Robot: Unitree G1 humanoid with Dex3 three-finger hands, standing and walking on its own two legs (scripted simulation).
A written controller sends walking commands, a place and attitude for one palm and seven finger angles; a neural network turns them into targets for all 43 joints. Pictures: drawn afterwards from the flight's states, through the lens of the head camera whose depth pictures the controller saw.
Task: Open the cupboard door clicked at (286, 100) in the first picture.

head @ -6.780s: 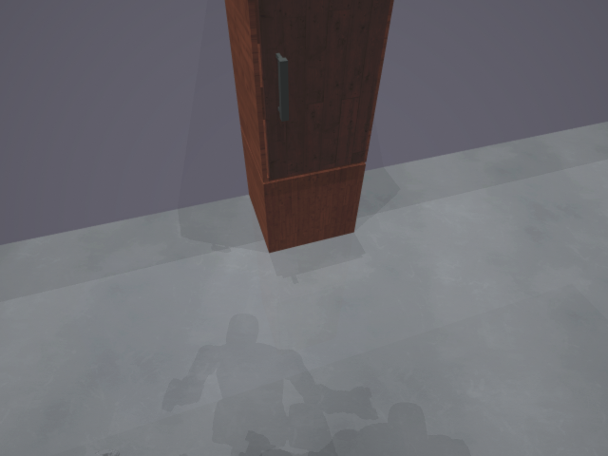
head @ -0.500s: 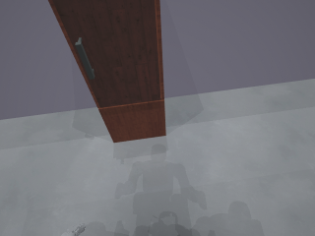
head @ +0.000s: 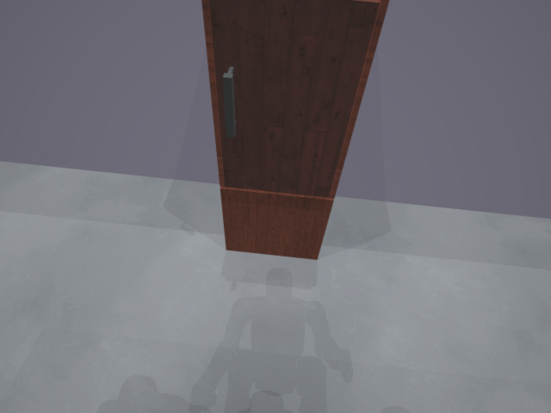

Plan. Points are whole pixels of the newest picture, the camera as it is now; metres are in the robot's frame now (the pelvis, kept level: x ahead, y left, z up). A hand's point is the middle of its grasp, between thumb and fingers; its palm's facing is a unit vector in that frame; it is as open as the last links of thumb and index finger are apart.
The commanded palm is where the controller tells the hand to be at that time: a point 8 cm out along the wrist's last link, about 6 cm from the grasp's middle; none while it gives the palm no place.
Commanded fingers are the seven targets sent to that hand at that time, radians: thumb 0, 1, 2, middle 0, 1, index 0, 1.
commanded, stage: take the last steps up to it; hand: left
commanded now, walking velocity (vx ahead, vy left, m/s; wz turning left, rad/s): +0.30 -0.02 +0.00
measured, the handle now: (231, 103) +0.81 +0.21 +0.00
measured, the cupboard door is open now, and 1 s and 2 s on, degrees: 0 0 0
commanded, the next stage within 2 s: come to a stop and stand still in 0.66 s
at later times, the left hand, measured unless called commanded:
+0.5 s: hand (211, 344) +0.26 +0.14 -0.16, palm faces +0.01 -0.98 -0.20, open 7.4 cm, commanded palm none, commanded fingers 0.00 0.90 0.90 -0.20 -0.30 -0.20 -0.30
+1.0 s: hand (205, 347) +0.26 +0.16 -0.18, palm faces +0.07 -0.99 -0.15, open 7.4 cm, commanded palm none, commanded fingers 0.00 0.90 0.90 -0.20 -0.30 -0.20 -0.30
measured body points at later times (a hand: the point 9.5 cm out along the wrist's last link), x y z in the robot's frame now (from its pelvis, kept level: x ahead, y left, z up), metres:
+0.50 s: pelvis +0.15 -0.04 -0.01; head +0.17 -0.05 +0.44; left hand +0.26 +0.20 -0.15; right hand +0.05 -0.25 -0.17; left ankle +0.01 +0.09 -0.65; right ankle +0.22 -0.13 -0.73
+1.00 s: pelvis +0.28 -0.01 +0.01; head +0.30 +0.01 +0.46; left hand +0.26 +0.21 -0.16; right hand +0.35 -0.24 -0.14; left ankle +0.30 +0.09 -0.73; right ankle +0.25 -0.13 -0.71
